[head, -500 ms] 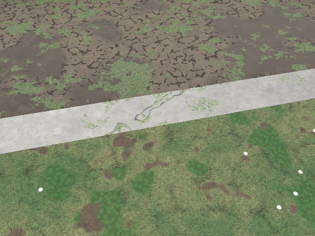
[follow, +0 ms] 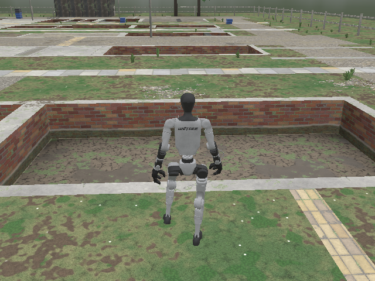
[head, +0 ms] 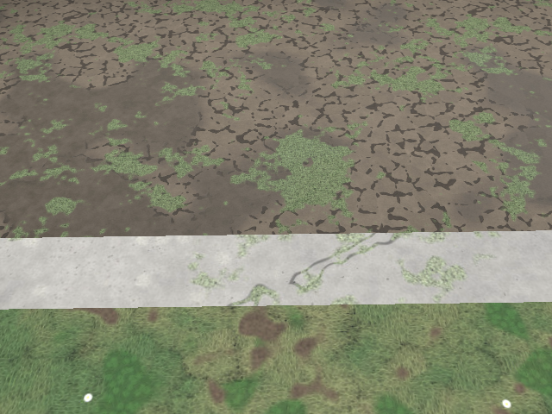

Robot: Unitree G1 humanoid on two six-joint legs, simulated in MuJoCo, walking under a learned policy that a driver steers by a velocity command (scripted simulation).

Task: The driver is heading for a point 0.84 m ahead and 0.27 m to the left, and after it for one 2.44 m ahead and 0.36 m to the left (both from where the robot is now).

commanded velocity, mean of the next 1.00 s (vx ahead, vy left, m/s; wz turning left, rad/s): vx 0.50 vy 0.00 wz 0.51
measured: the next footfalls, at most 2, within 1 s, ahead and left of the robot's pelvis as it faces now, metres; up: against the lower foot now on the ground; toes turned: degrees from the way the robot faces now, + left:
left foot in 0.24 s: +0.30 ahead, +0.15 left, +0.00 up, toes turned +12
right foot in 0.70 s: +0.63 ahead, +0.04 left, +0.00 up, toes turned +28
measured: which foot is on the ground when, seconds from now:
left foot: up 0.00-0.22, down 0.24-0.72, up 0.74-1.00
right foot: down 0.00-0.26, up 0.28-0.68, down 0.70-1.00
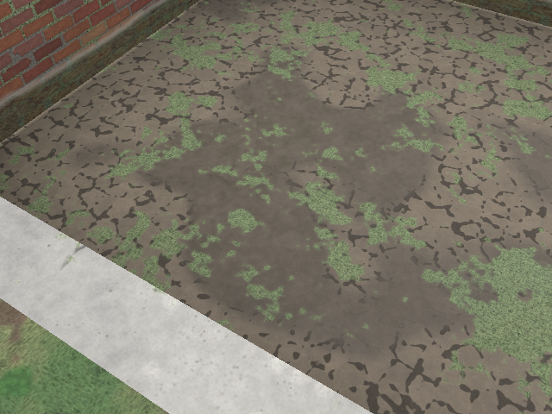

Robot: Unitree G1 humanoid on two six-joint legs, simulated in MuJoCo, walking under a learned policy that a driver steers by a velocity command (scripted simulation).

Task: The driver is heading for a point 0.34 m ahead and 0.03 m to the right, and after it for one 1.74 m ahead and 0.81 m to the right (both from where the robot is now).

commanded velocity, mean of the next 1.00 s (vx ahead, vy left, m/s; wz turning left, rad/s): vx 0.23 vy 0.00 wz -0.26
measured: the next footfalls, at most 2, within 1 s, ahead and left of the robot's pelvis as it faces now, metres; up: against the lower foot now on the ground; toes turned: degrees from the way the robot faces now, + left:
left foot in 0.18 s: +0.21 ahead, +0.15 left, +0.00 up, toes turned +2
right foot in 0.60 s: +0.30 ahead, -0.05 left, +0.00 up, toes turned -8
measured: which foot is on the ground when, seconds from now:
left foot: up 0.00-0.16, down 0.18-0.60, up 0.62-1.00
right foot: down 0.00-0.18, up 0.20-0.58, down 0.60-1.00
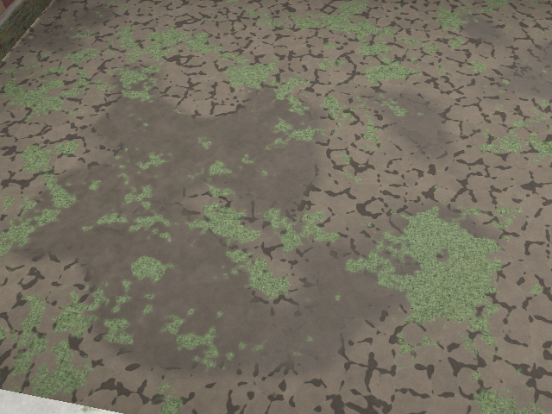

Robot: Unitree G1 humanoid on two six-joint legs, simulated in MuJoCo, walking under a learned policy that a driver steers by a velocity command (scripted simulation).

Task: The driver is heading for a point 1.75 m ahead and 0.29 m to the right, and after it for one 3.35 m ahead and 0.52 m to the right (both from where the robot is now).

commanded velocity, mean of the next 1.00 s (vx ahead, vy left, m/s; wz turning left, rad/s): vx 0.01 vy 0.00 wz -0.43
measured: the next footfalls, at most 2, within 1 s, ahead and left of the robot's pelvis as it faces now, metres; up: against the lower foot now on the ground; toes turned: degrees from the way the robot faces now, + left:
left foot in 0.06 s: +0.07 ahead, +0.16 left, +0.00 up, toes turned -7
right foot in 0.48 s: -0.05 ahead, -0.08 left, +0.00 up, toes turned -17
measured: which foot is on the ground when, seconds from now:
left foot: up 0.00-0.04, down 0.06-0.48, up 0.50-0.84, down 0.86-1.00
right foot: down 0.00-0.08, up 0.10-0.46, down 0.48-1.00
